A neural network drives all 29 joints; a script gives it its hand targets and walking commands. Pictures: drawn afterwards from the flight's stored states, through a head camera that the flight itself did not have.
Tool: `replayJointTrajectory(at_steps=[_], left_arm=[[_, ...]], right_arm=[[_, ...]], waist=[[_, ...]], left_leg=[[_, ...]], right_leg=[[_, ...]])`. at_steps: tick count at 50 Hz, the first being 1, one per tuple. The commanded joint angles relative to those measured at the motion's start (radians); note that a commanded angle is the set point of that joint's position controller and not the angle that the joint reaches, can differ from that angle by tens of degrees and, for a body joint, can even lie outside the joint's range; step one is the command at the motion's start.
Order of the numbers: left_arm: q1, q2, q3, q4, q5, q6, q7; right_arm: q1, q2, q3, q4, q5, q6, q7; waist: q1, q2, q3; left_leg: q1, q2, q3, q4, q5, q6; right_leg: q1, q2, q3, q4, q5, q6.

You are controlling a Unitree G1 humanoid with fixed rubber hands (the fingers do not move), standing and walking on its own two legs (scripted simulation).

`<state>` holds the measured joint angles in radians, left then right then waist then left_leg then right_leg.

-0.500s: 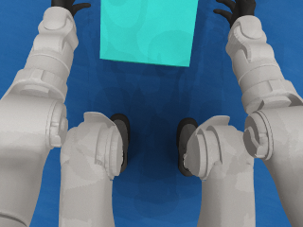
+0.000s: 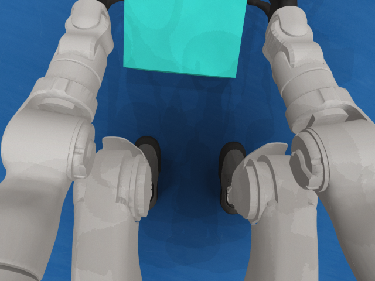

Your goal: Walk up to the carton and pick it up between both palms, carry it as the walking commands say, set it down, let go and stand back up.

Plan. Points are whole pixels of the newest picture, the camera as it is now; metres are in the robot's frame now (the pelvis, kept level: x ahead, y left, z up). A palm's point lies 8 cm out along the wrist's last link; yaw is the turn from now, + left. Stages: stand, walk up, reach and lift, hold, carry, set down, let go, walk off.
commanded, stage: reach and lift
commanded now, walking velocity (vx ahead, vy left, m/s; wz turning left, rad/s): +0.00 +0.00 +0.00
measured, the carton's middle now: (185, 9) +0.54 +0.04 -0.27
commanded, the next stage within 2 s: none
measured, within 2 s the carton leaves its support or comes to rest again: leaves its support in 0.64 s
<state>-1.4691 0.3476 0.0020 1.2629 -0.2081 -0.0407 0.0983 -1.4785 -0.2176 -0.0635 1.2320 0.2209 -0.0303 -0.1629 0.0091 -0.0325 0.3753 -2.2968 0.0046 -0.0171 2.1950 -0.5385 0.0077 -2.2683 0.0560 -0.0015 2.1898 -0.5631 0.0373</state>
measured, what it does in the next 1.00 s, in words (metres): stands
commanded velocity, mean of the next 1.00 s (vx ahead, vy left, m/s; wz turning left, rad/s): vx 0.00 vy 0.00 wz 0.00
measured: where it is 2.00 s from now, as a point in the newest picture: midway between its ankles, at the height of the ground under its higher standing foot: (189, 186)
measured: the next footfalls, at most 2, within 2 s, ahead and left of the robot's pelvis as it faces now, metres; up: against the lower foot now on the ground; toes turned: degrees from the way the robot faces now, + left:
none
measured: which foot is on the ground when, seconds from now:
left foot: down 0.00-1.00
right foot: down 0.00-1.00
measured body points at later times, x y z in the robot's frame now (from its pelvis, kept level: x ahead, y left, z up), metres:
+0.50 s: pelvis +0.01 +0.00 -0.01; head +0.37 +0.03 +0.25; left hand +0.54 +0.18 -0.20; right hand +0.55 -0.11 -0.19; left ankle +0.12 +0.12 -0.33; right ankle +0.12 -0.12 -0.33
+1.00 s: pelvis +0.00 +0.00 +0.00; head +0.34 +0.03 +0.29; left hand +0.54 +0.17 -0.16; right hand +0.54 -0.11 -0.15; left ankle +0.12 +0.12 -0.33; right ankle +0.12 -0.12 -0.33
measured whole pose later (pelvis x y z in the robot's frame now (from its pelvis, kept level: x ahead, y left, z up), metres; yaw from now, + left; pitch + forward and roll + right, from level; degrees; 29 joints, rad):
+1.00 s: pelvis +0.00 +0.00 +0.00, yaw +1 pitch +37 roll -1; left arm -1.36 0.27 0.13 1.08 -0.05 0.18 0.11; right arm -1.32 -0.09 -0.34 0.97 0.01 0.15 -0.18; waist 0.00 -0.05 0.24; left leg -2.30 -0.04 -0.03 2.20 -0.55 -0.02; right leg -2.28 0.12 0.03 2.20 -0.57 0.07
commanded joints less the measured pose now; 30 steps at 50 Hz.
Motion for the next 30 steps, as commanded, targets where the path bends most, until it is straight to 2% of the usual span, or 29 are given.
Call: replayJointTrajectory(at_steps=[1, 3, 6, 8, 11, 14, 17, 21, 30], left_arm=[[-0.262, -0.002, -0.017, -0.1, 0.0, -0.02, -0.013], [-0.275, -0.043, -0.026, -0.108, 0.001, -0.021, -0.02], [-0.321, -0.178, -0.053, -0.116, 0.003, -0.017, -0.048], [-0.371, -0.316, -0.075, -0.129, 0.011, -0.007, -0.081], [-0.465, -0.595, -0.095, -0.161, 0.042, 0.02, -0.155], [-0.484, -0.715, -0.071, -0.174, 0.075, 0.047, -0.206], [-0.478, -0.793, -0.057, -0.195, 0.092, 0.068, -0.242], [-0.457, -0.854, -0.054, -0.236, 0.101, 0.089, -0.268], [-0.434, -0.931, -0.069, -0.298, 0.09, 0.102, -0.28]], right_arm=[[-0.144, 0.031, -0.014, -0.079, -0.023, -0.023, -0.002], [-0.148, 0.063, -0.021, -0.076, -0.038, -0.024, 0.002], [-0.204, 0.201, 0.002, -0.085, -0.045, -0.021, 0.033], [-0.256, 0.339, 0.018, -0.102, -0.054, -0.012, 0.068], [-0.362, 0.618, 0.042, -0.132, -0.086, 0.018, 0.148], [-0.366, 0.733, 0.005, -0.145, -0.14, 0.05, 0.201], [-0.349, 0.823, -0.012, -0.165, -0.169, 0.075, 0.241], [-0.322, 0.9, -0.019, -0.185, -0.175, 0.096, 0.273], [-0.297, 0.973, -0.006, -0.219, -0.163, 0.115, 0.291]], waist=[[-0.005, 0.063, -1.068], [-0.015, 0.067, -1.063], [-0.008, 0.061, -1.05], [-0.005, 0.057, -1.036], [-0.002, 0.051, -1.01], [-0.008, 0.043, -0.978], [-0.001, 0.039, -0.968], [0.001, 0.043, -0.965], [0.005, 0.05, -1.004]], left_leg=[[0.569, -0.043, -0.015, -0.163, 0.297, -0.023], [0.567, -0.049, -0.016, -0.165, 0.298, -0.024], [0.558, -0.057, -0.019, -0.168, 0.295, -0.02], [0.544, -0.064, -0.018, -0.167, 0.286, -0.017], [0.515, -0.083, -0.009, -0.158, 0.278, -0.013], [0.487, -0.097, 0.006, -0.142, 0.274, -0.008], [0.476, -0.105, 0.018, -0.127, 0.287, -0.003], [0.474, -0.109, 0.022, -0.117, 0.315, 0.0], [0.5, -0.116, 0.024, -0.108, 0.375, -0.001]], right_leg=[[0.456, 0.034, -0.02, -0.153, 0.276, 0.001], [0.456, 0.039, -0.021, -0.154, 0.277, -0.001], [0.447, 0.045, -0.023, -0.151, 0.269, -0.005], [0.439, 0.052, -0.025, -0.148, 0.261, -0.008], [0.408, 0.069, -0.027, -0.136, 0.252, -0.013], [0.381, 0.081, -0.033, -0.126, 0.253, -0.018], [0.367, 0.088, -0.04, -0.113, 0.265, -0.02], [0.346, 0.093, -0.046, -0.1, 0.288, -0.026], [0.335, 0.099, -0.053, -0.087, 0.329, -0.035]])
